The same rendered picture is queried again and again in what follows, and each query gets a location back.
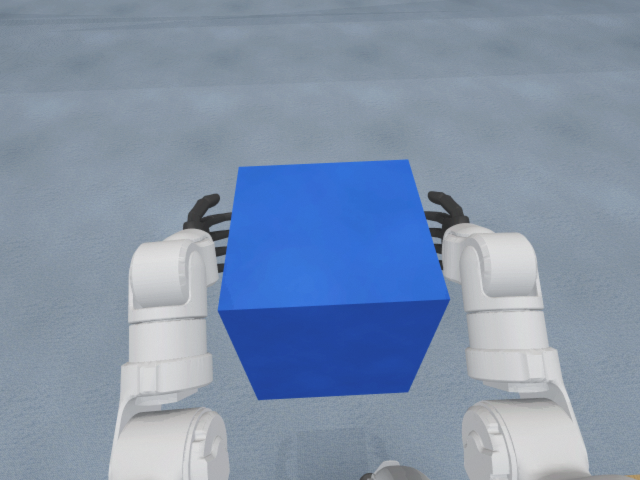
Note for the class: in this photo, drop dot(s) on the robot left forearm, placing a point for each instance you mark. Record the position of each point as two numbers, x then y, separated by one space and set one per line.
168 358

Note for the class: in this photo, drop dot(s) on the right robot shin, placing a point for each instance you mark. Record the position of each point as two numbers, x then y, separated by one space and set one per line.
387 463

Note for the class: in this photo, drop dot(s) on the robot right forearm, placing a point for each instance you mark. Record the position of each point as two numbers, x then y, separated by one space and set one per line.
509 347

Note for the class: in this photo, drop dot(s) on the robot left hand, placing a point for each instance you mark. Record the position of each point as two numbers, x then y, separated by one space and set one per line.
195 221

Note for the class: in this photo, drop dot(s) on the robot right hand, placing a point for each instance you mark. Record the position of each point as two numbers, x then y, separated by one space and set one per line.
456 217

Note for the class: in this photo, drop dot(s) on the carton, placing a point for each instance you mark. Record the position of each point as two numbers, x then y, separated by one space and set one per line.
331 283

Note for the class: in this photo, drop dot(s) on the left robot upper arm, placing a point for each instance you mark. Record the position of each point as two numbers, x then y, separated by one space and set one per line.
178 444

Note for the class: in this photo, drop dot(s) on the right robot upper arm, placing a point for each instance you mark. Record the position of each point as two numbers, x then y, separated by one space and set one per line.
524 439

